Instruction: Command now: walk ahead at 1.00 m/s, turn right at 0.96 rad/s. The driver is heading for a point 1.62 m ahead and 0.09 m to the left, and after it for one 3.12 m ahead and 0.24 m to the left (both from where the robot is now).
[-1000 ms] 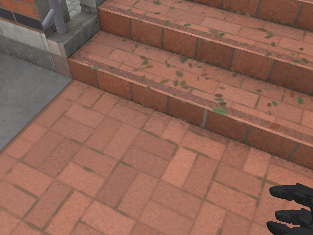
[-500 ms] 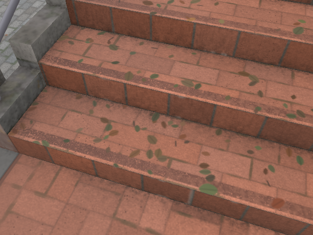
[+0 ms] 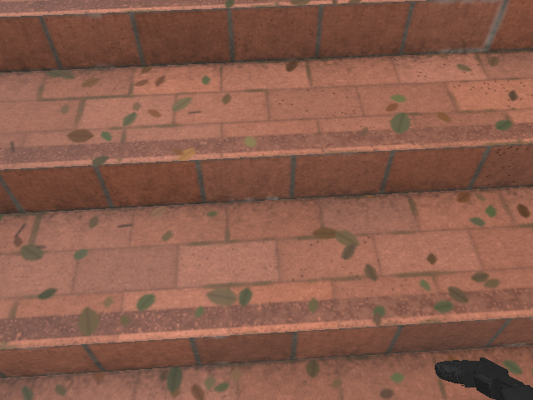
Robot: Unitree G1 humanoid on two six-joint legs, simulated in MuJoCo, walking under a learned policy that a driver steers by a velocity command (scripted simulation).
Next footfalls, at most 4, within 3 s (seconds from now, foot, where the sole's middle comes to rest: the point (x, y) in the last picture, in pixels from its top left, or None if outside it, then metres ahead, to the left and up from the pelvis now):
0.22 right None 0.36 -0.11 -0.62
0.80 left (240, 291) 0.58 0.11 -0.47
1.46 right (334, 266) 0.65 -0.08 -0.47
2.04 left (245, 111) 0.97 0.12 -0.32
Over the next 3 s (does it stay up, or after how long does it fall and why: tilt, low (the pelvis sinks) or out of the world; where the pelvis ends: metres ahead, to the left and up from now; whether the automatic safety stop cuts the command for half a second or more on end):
stays up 1.63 0.21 0.73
